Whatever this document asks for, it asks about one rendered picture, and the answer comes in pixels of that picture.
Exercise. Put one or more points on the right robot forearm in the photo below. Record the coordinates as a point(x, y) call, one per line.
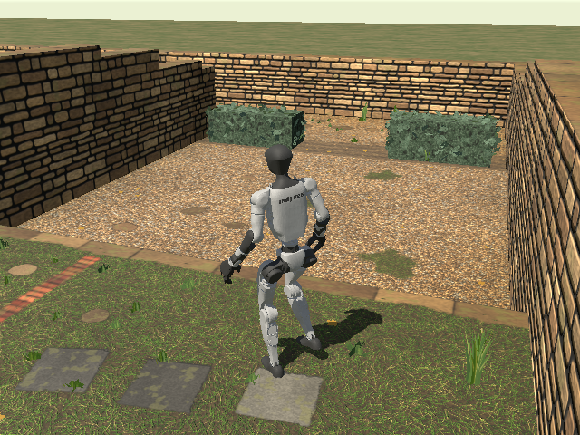
point(320, 227)

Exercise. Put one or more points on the robot left upper arm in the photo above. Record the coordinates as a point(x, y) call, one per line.
point(259, 200)

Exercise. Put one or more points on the left robot forearm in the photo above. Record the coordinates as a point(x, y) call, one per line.
point(243, 250)

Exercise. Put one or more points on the robot shin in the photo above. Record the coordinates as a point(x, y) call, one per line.
point(300, 308)
point(270, 335)

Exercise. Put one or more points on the robot left shin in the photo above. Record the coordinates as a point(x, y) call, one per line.
point(270, 335)

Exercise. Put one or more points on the robot left hand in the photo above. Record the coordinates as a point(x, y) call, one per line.
point(227, 270)

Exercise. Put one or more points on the robot right upper arm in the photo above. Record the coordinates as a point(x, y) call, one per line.
point(313, 194)

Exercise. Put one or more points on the robot right shin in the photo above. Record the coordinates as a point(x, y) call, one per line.
point(300, 308)

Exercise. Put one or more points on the robot right hand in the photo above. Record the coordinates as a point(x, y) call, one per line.
point(313, 238)

